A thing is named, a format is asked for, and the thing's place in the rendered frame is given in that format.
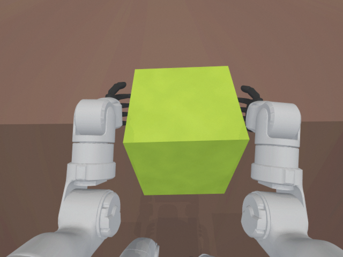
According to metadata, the robot right upper arm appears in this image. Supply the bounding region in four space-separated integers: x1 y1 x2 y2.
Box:
241 191 343 257

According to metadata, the right robot hand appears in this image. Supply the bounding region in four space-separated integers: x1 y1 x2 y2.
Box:
238 86 263 132

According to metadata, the right robot forearm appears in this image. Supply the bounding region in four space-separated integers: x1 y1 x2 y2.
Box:
245 101 308 221

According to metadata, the carton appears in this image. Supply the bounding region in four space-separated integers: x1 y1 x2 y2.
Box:
123 66 249 195

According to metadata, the left robot forearm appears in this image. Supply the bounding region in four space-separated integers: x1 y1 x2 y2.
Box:
58 97 123 227

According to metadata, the left robot hand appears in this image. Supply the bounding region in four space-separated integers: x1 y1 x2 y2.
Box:
106 82 131 126

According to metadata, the robot left thigh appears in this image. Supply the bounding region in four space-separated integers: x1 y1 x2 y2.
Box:
120 237 159 257

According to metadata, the robot left upper arm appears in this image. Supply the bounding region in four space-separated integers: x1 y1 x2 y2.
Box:
7 188 121 257

